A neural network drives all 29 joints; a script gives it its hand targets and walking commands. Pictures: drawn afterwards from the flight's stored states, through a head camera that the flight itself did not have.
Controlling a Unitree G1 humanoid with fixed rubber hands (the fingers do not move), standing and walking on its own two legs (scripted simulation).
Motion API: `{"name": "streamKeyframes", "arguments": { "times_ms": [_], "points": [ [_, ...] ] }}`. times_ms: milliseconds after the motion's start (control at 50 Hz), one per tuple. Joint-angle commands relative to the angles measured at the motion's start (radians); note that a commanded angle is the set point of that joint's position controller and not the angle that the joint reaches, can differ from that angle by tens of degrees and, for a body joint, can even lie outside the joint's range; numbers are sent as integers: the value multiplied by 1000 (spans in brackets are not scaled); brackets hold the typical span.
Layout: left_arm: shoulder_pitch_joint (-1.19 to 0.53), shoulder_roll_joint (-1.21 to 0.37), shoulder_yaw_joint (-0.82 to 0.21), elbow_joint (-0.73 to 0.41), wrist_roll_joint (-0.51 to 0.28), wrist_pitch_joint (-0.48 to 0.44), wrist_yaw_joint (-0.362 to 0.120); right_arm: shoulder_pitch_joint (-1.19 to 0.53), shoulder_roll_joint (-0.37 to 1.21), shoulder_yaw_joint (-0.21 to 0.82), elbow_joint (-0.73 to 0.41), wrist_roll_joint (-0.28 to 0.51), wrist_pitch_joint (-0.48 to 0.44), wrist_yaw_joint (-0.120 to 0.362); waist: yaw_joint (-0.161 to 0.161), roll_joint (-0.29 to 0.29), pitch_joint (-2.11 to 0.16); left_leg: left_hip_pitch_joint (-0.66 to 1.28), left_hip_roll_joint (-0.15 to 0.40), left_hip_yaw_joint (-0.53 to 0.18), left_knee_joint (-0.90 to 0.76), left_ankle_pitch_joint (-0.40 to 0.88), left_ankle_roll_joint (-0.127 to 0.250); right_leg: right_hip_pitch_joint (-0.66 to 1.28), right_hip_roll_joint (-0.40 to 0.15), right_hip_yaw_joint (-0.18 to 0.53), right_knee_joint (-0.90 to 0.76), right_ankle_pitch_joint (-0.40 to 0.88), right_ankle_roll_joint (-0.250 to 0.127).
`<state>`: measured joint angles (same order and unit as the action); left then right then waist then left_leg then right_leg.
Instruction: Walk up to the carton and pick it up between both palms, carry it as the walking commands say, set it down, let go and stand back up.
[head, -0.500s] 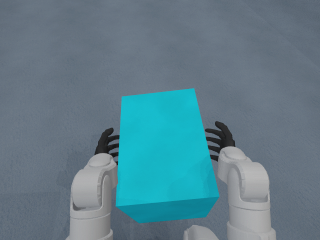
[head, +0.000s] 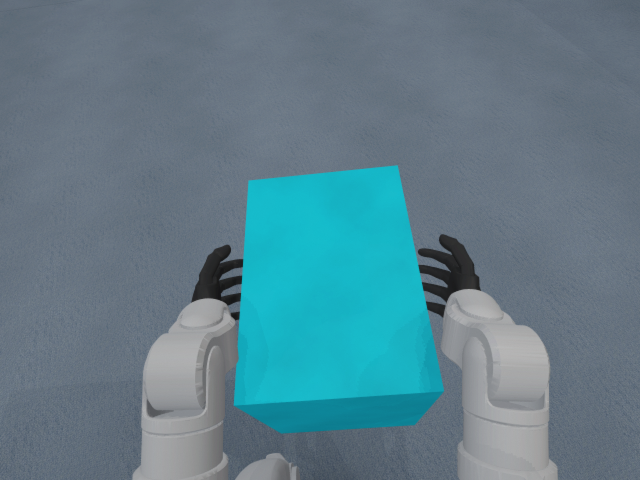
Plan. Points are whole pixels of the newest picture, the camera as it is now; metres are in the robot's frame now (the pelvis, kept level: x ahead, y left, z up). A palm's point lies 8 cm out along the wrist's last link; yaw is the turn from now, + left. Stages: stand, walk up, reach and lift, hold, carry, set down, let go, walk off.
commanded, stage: carry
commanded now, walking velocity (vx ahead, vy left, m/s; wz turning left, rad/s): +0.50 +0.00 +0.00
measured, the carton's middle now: (335, 308) +0.33 -0.01 -0.01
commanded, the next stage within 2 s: none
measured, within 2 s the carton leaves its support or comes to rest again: neither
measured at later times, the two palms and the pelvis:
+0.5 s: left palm (244, 108) +0.65 +0.12 +0.09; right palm (413, 101) +0.64 -0.15 +0.10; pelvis +0.36 +0.00 -0.01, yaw -3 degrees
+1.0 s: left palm (242, 21) +0.97 +0.16 +0.08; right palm (369, 11) +0.96 -0.12 +0.10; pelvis +0.68 +0.04 +0.01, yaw -4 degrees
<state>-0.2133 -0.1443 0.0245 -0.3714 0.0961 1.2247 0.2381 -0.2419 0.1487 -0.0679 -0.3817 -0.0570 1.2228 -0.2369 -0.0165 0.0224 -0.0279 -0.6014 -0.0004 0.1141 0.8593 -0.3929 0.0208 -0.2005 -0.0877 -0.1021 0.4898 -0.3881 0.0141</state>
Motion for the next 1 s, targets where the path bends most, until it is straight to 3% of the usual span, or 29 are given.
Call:
{"name": "streamKeyframes", "arguments": {
  "times_ms": [0, 20, 40, 60, 80, 100, 140, 180, 340, 380, 420, 440, 460, 480, 500, 540, 560, 600, 660, 700, 740, 760, 780, 800, 820, 860, 900, 940, 980],
  "points": [
    [-433, -1024, -523, -208, -411, -68, -220, -393, 1036, 601, -200, 345, -51, 202, 26, -260, -394, 296, -38, 67, -390, 308, -29, 191, -163, 35, -90, 644, -60],
    [-434, -1007, -518, -196, -407, -64, -216, -382, 1029, 588, -175, 340, -44, 200, 12, -230, -413, 463, -50, 100, -459, 368, -25, 120, -125, -28, 12, 657, -34],
    [-430, -990, -518, -174, -395, -56, -210, -347, 1013, 567, -134, 330, -38, 198, -9, -137, -481, 718, 1, 35, -448, 357, 2, -31, -77, -80, 182, 602, 5],
    [-456, -976, -524, -167, -392, -49, -207, -364, 979, 546, -124, 316, -38, 193, -26, 124, -551, 928, 266, -358, -488, 358, 108, -272, 14, -125, 513, 296, 66],
    [-434, -967, -529, -154, -388, -39, -207, -354, 968, 544, -112, 314, -35, 187, -11, 276, -531, 1059, 398, -617, -525, 593, 222, -485, 117, -30, 701, -163, 71],
    [-379, -979, -541, -136, -389, -26, -205, -259, 969, 541, -84, 309, -26, 190, -12, 236, -500, 1062, 403, -598, -470, 814, 256, -532, 110, 67, 787, -182, 47],
    [-372, -1016, -539, -100, -383, -31, -217, -295, 1021, 568, -75, 309, -21, 200, -18, 92, -467, 961, 399, -474, -438, 793, 231, -580, 18, 114, 747, -131, 32],
    [-385, -1083, -567, -119, -402, -47, -228, -306, 1062, 571, -103, 321, -42, 218, -8, 97, -450, 893, 335, -360, -491, 732, 169, -520, -22, 107, 572, -36, 40],
    [-460, -1064, -580, -182, -404, -58, -220, -363, 1037, 563, -168, 337, -50, 224, 3, 162, -345, 690, 266, -109, -555, 574, 121, -284, 51, -43, 137, 127, 38],
    [-460, -1039, -568, -164, -396, -44, -216, -360, 1017, 559, -145, 329, -36, 219, 5, 181, -311, 672, 237, -65, -496, 641, 100, -237, 83, -81, 65, 129, 24],
    [-435, -1030, -553, -154, -393, -28, -213, -323, 998, 558, -119, 319, -16, 212, 25, 106, -399, 575, 182, 44, -217, 872, 32, 62, 96, -84, -76, 226, -6],
    [-409, -1015, -539, -147, -390, -24, -211, -338, 978, 553, -117, 319, -7, 206, 51, -15, -519, 343, 140, 62, 23, 731, -18, 385, -45, 111, -21, 402, -75],
    [-408, -985, -524, -107, -376, -21, -212, -357, 965, 551, -113, 314, 0, 203, 40, -287, -540, 42, 12, 21, 270, 208, -48, 604, -259, 484, -67, 724, -194],
    [-416, -974, -518, -74, -366, -21, -209, -380, 975, 556, -91, 314, 4, 202, 33, -326, -509, -143, -61, -48, 411, -195, -36, 695, -327, 599, -67, 998, -271],
    [-366, -996, -517, -72, -361, -16, -207, -314, 999, 571, -69, 324, 8, 206, 38, -226, -486, -210, -41, -102, 448, -211, -20, 676, -346, 601, -71, 994, -283],
    [-408, -1049, -524, -113, -394, -28, -219, -318, 1044, 576, -94, 328, -10, 206, 34, -118, -445, -243, 44, -117, 277, -78, -10, 623, -309, 427, -101, 783, -181],
    [-461, -1057, -510, -129, -399, -45, -224, -396, 1059, 586, -122, 341, -23, 208, 31, -113, -415, -211, 48, -101, 186, -50, -20, 557, -257, 352, -133, 713, -139],
    [-448, -1057, -496, -163, -407, -57, -228, -409, 1072, 606, -160, 348, -35, 206, 31, -218, -378, -103, 35, -57, 13, -3, -41, 405, -223, 265, -193, 566, -129],
    [-434, -1044, -489, -167, -408, -63, -229, -408, 1068, 607, -170, 340, -43, 195, 32, -282, -369, 70, 7, 3, -225, 142, -38, 287, -196, 136, -200, 558, -104],
    [-452, -1021, -486, -174, -407, -64, -224, -430, 1053, 595, -175, 343, -42, 193, 35, -285, -370, 214, -22, 58, -350, 261, -38, 223, -176, 62, -152, 545, -75],
    [-472, -1001, -487, -152, -400, -60, -217, -424, 1040, 571, -135, 336, -33, 193, 14, -208, -407, 517, -28, 102, -474, 384, -29, 84, -108, -46, 19, 523, -29],
    [-498, -986, -489, -139, -392, -54, -212, -408, 1026, 550, -101, 327, -30, 191, -13, -97, -469, 770, 57, -13, -442, 339, 17, -100, -67, -88, 199, 434, 12],
    [-524, -976, -497, -137, -390, -48, -209, -431, 994, 533, -96, 318, -32, 187, -20, 186, -516, 917, 323, -435, -525, 322, 131, -314, 36, -121, 526, 117, 68],
    [-477, -970, -504, -112, -384, -35, -208, -378, 987, 531, -73, 316, -28, 183, -12, 277, -487, 1012, 400, -590, -536, 513, 221, -492, 107, -16, 674, -170, 60],
    [-415, -990, -521, -93, -386, -22, -207, -274, 985, 526, -42, 306, -19, 187, -14, 231, -454, 1003, 414, -572, -489, 719, 253, -533, 87, 67, 744, -183, 38],
    [-424, -1031, -526, -68, -385, -32, -217, -333, 1036, 545, -52, 310, -22, 200, -13, 104, -447, 921, 391, -448, -476, 685, 214, -557, 5, 101, 668, -90, 33],
    [-446, -1091, -554, -95, -404, -51, -227, -356, 1074, 553, -93, 326, -45, 216, -5, 112, -430, 840, 332, -325, -517, 669, 155, -472, -16, 78, 493, -25, 46],
    [-489, -1102, -577, -154, -413, -68, -226, -380, 1091, 555, -136, 345, -59, 226, -6, 160, -425, 787, 325, -266, -559, 597, 153, -408, 5, 46, 377, 3, 54],
    [-486, -1097, -576, -163, -403, -69, -222, -378, 1077, 552, -144, 344, -61, 226, -3, 155, -405, 747, 316, -218, -576, 548, 149, -360, 9, 29, 259, 39, 55]
  ]
}}
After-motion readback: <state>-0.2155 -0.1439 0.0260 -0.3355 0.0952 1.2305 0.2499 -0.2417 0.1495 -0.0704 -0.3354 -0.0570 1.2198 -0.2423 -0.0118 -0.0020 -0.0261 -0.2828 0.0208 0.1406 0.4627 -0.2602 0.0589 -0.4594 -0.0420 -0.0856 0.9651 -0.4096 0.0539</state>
